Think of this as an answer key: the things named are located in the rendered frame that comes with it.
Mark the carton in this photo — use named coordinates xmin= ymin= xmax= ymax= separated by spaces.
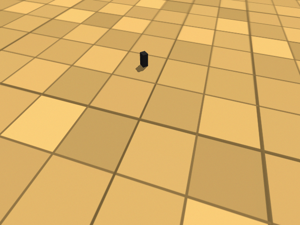
xmin=140 ymin=51 xmax=148 ymax=68

